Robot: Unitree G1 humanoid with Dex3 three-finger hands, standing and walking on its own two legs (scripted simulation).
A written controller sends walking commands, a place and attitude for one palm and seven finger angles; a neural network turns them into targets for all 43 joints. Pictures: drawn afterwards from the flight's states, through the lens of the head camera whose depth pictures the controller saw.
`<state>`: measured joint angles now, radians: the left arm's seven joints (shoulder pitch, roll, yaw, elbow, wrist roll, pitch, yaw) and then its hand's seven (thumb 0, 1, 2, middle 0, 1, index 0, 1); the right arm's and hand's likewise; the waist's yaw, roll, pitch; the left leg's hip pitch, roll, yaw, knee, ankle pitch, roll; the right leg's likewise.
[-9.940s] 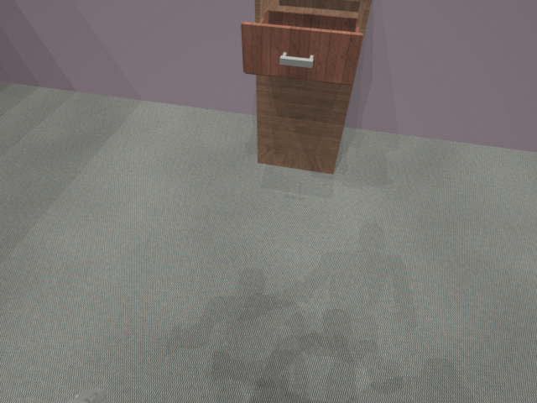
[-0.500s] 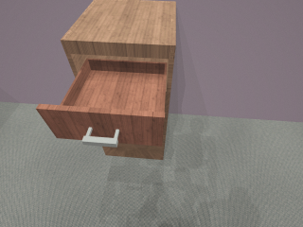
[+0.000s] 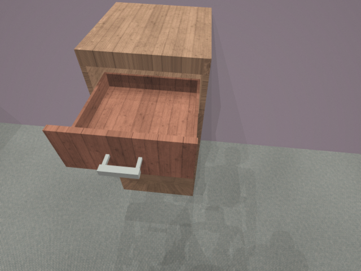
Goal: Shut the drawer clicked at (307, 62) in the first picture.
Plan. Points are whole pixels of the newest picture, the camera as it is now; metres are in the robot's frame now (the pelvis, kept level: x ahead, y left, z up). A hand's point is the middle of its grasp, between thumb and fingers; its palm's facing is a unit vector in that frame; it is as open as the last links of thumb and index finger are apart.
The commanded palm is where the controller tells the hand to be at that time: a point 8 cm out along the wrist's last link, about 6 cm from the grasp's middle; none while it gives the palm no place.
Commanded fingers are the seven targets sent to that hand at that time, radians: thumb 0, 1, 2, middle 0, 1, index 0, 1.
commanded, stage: shuffle to correct the standing spot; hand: left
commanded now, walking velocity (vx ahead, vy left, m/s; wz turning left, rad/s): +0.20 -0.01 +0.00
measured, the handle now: (121, 165) +0.36 +0.18 +0.00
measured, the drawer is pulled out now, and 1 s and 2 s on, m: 0.29 0.29 0.29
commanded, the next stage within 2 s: come to a stop and stand still in 0.08 s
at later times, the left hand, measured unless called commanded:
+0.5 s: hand out of the picture +0.06 +0.16 -0.18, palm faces +0.07 -0.98 -0.18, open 7.3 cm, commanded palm none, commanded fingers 0.00 0.90 0.90 -0.20 -0.30 -0.20 -0.30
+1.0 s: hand out of the picture +0.04 +0.16 -0.17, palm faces +0.04 -0.98 -0.17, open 7.3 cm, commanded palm none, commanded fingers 0.00 0.90 0.90 -0.20 -0.30 -0.20 -0.30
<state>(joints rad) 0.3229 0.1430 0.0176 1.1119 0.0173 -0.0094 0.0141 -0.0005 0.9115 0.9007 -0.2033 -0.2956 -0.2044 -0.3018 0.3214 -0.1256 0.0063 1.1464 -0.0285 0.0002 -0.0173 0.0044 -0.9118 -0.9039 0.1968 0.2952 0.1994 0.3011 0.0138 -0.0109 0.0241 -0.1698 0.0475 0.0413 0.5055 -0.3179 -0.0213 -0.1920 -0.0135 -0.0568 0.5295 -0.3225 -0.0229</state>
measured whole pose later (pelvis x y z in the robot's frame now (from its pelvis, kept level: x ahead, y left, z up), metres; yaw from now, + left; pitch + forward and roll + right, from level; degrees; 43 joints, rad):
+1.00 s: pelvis +0.05 -0.01 +0.01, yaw +0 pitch -1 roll +1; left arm 0.31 0.14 0.00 1.10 0.01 -0.02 0.03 0.00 0.91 0.90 -0.20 -0.30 -0.20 -0.30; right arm 0.24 -0.16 0.00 1.13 -0.02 0.01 -0.03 0.00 -0.94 -0.90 0.20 0.30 0.20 0.30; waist 0.02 -0.02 0.03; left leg -0.19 0.05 0.10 0.37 -0.15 -0.02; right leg -0.11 0.01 -0.11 0.40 -0.28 -0.05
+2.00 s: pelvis +0.06 +0.03 +0.00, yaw -1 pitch -1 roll +0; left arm 0.31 0.15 -0.01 1.10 0.01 0.00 0.04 0.00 0.91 0.90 -0.20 -0.30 -0.20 -0.30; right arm 0.25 -0.16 0.01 1.10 -0.01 -0.01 -0.03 0.01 -0.93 -0.90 0.20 0.30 0.20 0.30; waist 0.02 -0.02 0.05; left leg -0.20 -0.02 0.08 0.46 -0.24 0.04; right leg -0.13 -0.04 -0.07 0.47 -0.32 0.01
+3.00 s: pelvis +0.02 +0.00 -0.06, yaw +1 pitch +8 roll -1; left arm 0.50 0.22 0.14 -0.10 -0.27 -0.31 -0.28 0.01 0.90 0.90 -0.73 -0.87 -0.73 -0.88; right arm 0.24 -0.17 0.04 0.56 0.04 -0.21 -0.06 0.01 -0.90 -0.90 0.20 0.30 0.21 0.30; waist 0.00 0.03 -0.11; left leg -0.72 0.05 0.00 0.99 -0.41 -0.02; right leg -0.62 0.00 -0.14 0.98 -0.50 -0.06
